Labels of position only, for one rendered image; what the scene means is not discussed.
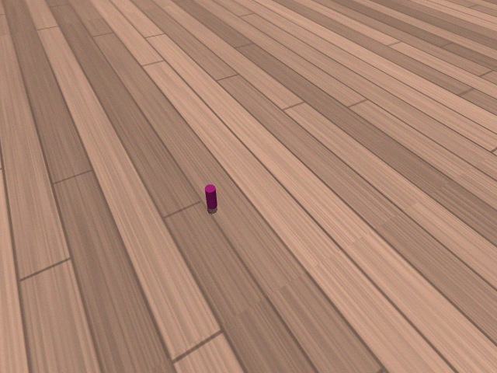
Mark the can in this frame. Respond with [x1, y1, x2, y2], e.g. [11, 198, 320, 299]
[205, 184, 217, 209]

